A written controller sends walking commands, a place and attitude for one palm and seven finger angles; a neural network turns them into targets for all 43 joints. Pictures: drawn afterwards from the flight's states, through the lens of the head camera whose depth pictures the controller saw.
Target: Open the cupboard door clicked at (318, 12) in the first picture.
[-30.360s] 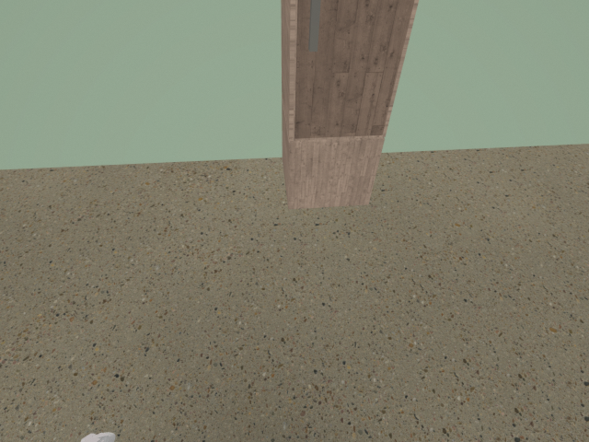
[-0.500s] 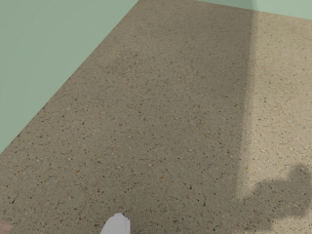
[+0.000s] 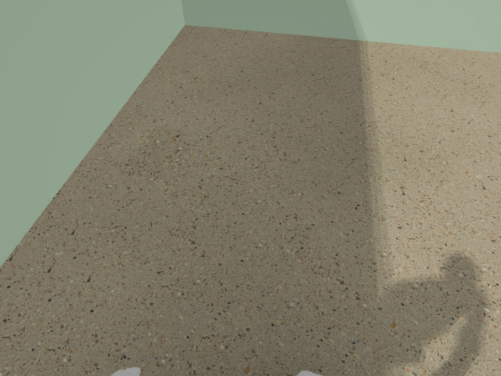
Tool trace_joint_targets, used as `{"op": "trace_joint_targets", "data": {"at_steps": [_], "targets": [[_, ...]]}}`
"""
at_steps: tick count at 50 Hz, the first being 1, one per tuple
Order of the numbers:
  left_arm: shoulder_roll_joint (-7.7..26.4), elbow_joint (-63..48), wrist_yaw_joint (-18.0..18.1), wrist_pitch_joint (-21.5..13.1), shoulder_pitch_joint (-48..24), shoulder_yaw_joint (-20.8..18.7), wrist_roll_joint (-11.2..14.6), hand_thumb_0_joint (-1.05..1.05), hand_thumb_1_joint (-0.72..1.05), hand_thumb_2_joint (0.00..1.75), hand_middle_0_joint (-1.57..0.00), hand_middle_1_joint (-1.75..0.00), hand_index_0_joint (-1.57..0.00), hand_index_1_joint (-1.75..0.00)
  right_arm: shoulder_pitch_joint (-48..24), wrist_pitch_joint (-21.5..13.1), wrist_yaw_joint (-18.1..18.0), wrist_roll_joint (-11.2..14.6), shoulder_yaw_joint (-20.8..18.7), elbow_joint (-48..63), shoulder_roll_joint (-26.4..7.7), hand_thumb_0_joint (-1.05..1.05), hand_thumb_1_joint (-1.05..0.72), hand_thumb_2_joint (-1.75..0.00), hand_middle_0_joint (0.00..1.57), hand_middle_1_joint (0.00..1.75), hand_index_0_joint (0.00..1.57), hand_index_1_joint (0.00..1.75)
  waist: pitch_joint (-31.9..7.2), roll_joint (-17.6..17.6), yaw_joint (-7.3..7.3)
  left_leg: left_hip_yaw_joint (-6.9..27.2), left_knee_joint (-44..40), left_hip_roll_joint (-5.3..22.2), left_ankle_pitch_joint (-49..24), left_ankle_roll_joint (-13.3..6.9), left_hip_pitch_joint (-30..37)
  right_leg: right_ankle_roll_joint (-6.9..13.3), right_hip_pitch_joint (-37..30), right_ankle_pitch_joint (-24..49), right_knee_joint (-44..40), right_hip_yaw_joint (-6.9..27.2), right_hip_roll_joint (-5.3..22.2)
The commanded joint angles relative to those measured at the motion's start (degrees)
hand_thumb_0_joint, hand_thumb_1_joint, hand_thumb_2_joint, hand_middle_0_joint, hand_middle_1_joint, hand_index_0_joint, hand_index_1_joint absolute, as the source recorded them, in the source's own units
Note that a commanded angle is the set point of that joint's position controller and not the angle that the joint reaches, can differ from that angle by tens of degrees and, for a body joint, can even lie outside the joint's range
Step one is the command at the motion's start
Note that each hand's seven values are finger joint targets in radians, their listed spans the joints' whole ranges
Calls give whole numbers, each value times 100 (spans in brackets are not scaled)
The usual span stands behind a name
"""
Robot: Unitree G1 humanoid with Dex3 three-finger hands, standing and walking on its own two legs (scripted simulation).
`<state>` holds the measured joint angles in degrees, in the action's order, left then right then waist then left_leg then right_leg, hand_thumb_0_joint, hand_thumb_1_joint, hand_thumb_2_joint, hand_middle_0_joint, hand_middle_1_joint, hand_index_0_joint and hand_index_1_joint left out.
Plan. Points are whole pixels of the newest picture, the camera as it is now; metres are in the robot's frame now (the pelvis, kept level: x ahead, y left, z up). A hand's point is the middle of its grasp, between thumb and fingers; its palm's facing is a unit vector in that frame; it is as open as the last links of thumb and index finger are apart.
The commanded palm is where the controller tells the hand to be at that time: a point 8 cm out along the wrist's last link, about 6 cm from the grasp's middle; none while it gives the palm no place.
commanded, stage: walk to a spot facing it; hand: left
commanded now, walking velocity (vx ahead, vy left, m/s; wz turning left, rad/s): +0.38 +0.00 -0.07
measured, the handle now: out of the picture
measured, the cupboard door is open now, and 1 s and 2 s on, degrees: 47 47 47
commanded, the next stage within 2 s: turn to face it in 0.30 s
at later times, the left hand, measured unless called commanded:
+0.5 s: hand (166, 315) +0.26 +0.19 -0.17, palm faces +0.03 -0.99 -0.17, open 7.4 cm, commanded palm none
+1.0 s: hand (163, 269) +0.36 +0.22 -0.18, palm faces +0.32 -0.91 -0.24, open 7.3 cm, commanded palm none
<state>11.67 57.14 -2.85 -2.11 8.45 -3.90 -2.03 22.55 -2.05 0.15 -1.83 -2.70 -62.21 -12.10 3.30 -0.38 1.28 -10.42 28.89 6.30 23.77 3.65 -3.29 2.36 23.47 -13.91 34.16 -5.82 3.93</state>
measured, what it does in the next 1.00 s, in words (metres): walks ahead, turning left: left foot, then right foot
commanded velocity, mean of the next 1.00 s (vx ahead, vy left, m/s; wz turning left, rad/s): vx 0.12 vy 0.00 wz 0.37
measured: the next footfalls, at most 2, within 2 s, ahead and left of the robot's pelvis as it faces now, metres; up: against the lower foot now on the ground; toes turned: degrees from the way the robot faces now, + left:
left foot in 0.36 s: +0.30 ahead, +0.13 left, +0.00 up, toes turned +10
right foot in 0.62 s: +0.37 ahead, -0.14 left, +0.00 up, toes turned -2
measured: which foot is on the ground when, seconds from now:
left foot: down 0.00-0.00, up 0.02-0.34, down 0.36-0.62, up 0.64-0.90, down 0.92-1.00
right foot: down 0.00-0.36, up 0.38-0.60, down 0.62-0.90, up 0.92-1.00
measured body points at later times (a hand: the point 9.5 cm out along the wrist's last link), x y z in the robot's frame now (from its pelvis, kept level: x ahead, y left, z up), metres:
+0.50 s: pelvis +0.24 +0.00 +0.01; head +0.27 +0.02 +0.46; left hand +0.26 +0.24 -0.16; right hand +0.28 -0.23 -0.14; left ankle +0.26 +0.12 -0.73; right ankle +0.18 -0.11 -0.66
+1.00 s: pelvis +0.36 +0.00 -0.01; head +0.40 +0.03 +0.44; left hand +0.34 +0.27 -0.16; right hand +0.55 -0.22 -0.13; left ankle +0.36 +0.11 -0.73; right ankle +0.33 -0.15 -0.67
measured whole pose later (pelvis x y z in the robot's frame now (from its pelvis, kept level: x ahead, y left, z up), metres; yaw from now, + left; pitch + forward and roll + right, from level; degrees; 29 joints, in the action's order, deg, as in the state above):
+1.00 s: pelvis +0.36 +0.00 -0.01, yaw +18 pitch +1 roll +0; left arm 14.2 55.9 1.3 2.4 10.8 -4.4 -1.2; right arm 7.2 0.2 0.7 -1.3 -3.4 -52.1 -13.0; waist 4.4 -3.2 0.9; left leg -6.5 39.2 2.2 17.4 -2.3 -22.7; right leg -4.4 23.0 -31.5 62.8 -5.6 6.8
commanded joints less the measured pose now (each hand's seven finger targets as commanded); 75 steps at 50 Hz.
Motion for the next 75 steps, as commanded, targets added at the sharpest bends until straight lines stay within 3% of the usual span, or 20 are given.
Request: {"op": "trace_joint_targets", "data": {"at_steps": [1,6,15,16,18,21,25,29,31,32,36,43,44,45,46,59,61,62,66,75], "targets": [[1594,473,222,-80,2371,-385,139,0,90,90,-20,-30,-20,-30,-819,-160,28,128,-48,767,-428,0,-90,-90,20,30,20,30,-715,-1686,-1180,389,4079,-199,1180,-282,-3912,1305,-3485,-1759,-2283,3990,2241],[602,29,302,-166,653,-75,76,0,90,90,-20,-30,-20,-30,-426,33,52,33,-63,384,-104,0,-90,-90,20,30,20,30,9,-699,-73,753,3016,429,-321,-144,-2704,784,-892,-688,-2514,1456,1450],[708,370,248,-226,849,-120,139,0,90,90,-20,-30,-20,-30,-400,-148,111,36,-88,452,-127,0,-90,-90,20,30,20,30,-142,-208,95,95,-37,-161,-1514,-226,-1254,428,-1449,628,-1473,505,872],[561,339,250,-203,846,-98,140,0,90,90,-20,-30,-20,-30,109,-190,70,17,-148,280,-356,0,-90,-90,20,30,20,30,-337,205,335,356,-249,-30,-1532,-371,-361,271,-1029,973,-544,245,632],[138,25,219,-207,819,25,157,0,90,90,-20,-30,-20,-30,1388,-180,-79,-82,-346,32,-1282,0,-90,-90,20,30,20,30,-1067,1853,725,3328,-1152,2078,-1735,-1492,1332,-150,958,-1874,2658,-183,-475],[159,-94,221,-188,14,4,90,0,90,90,-20,-30,-20,-30,573,-185,-147,-46,-183,168,-665,0,-90,-90,20,30,20,30,-110,1035,371,2728,-1372,1834,-2474,-1443,-166,-174,1554,-1011,3894,652,219],[-108,100,207,-29,424,117,101,0,90,90,-20,-30,-20,-30,-161,-209,-180,0,-87,262,-526,0,-90,-90,20,30,20,30,-471,994,-18,1140,-1004,980,-3992,-1101,-806,-409,-214,-896,1141,149,122],[269,208,256,-23,945,-27,100,0,90,90,-20,-30,-20,-30,-713,24,-126,97,-167,420,-644,0,-90,-90,20,30,20,30,-503,482,-345,1158,-340,427,-1923,-660,-1733,-468,-1729,529,-670,-78,-19],[1209,173,350,-27,1236,-229,39,0,90,90,-20,-30,-20,-30,-793,118,-25,117,-94,655,-190,0,-90,-90,20,30,20,30,-484,-1537,-525,247,1370,-546,657,-115,-2923,243,-2338,788,-1735,1849,2070],[1291,86,385,17,1311,-236,58,0,90,90,-20,-30,-20,-30,-982,192,-13,104,-125,777,-211,0,-90,-90,20,30,20,30,-470,-1368,-652,541,2590,-486,1336,-138,-2858,660,-2040,1025,-1942,2105,2580],[772,-98,466,-2,734,-129,55,0,90,90,-20,-30,-20,-30,-1169,288,28,128,-120,715,-99,0,-90,-90,20,30,20,30,-368,-1174,-310,747,3317,-103,657,-25,-3098,438,-2105,3408,-1247,440,1900],[1056,-377,422,45,438,-228,97,0,90,90,-20,-30,-20,-30,-885,288,144,68,-120,956,-292,0,-90,-90,20,30,20,30,-662,-644,58,-29,145,-540,-1202,-167,-1245,-124,-1685,3362,100,-650,1534],[972,-497,398,67,379,-208,132,0,90,90,-20,-30,-20,-30,-466,254,129,31,-229,897,-671,0,-90,-90,20,30,20,30,-1014,106,303,396,-215,-173,-2523,-347,-200,-373,-1010,2484,1021,-758,1337],[582,-759,355,113,353,-130,199,0,90,90,-20,-30,-20,-30,-51,212,87,-18,-403,933,-1389,0,-90,-90,20,30,20,30,-1298,1916,497,2815,-432,1560,-4886,-1314,688,-820,628,-1520,2523,-735,433],[630,-988,411,192,39,-80,126,0,90,90,-20,-30,-20,-30,203,278,33,32,-449,863,-1712,0,-90,-90,20,30,20,30,-1492,1538,633,3295,-610,2131,-4702,-1826,500,-727,796,-2724,3386,114,232],[670,-813,346,248,718,-134,116,0,90,90,-20,-30,-20,-30,-1706,382,-14,61,-436,1522,-1279,0,-90,-90,20,30,20,30,-675,864,-313,2148,-230,420,-1963,-872,-1823,-638,-1390,-73,-367,99,-251],[1558,-869,437,140,928,-308,-21,0,90,90,-20,-30,-20,-30,-1721,395,65,133,-329,1758,-593,0,-90,-90,20,30,20,30,-493,-1853,-471,863,2037,-964,811,-75,-3335,216,-2082,229,-2019,2562,2081],[1663,-964,452,164,856,-266,27,0,90,90,-20,-30,-20,-30,-1799,418,99,98,-358,1826,-770,0,-90,-90,20,30,20,30,-505,-1490,-513,1181,3296,-739,1261,-134,-3019,672,-1354,552,-2025,2565,2635],[919,-1036,474,108,263,-76,71,0,90,90,-20,-30,-20,-30,-1634,524,152,94,-292,1466,-540,0,-90,-90,20,30,20,30,-467,-1235,-67,1023,4100,-407,207,35,-3072,315,-1578,2607,-1289,693,1476],[1271,-743,453,113,766,-254,49,0,90,90,-20,-30,-20,-30,-1816,414,174,141,-155,1504,-381,0,-90,-90,20,30,20,30,-731,-1072,-279,255,693,-582,-177,-93,-1809,215,-2239,3694,-462,15,1710]]}}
